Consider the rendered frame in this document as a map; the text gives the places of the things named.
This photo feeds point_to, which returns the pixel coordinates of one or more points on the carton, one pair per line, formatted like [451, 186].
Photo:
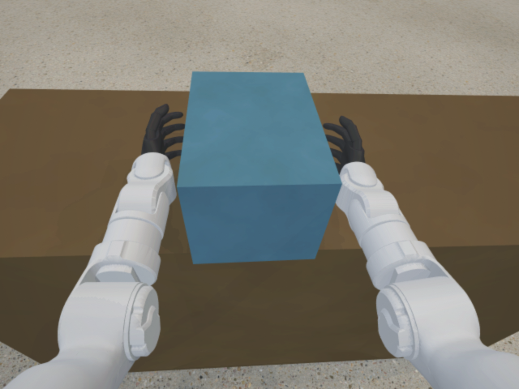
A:
[257, 180]

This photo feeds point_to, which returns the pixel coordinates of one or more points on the right robot hand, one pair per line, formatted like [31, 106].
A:
[351, 144]

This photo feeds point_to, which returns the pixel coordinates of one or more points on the pedestal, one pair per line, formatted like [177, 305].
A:
[450, 161]

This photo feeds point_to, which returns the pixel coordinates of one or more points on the left robot hand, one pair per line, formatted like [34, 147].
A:
[155, 132]

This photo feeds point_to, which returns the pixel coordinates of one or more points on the robot right upper arm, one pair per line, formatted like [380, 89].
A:
[431, 323]

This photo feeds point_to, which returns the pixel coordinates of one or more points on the right robot forearm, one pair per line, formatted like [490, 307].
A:
[392, 251]

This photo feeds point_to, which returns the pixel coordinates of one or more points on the robot left upper arm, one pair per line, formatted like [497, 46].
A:
[105, 328]

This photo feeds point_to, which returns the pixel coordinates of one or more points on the left robot forearm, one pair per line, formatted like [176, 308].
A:
[130, 248]

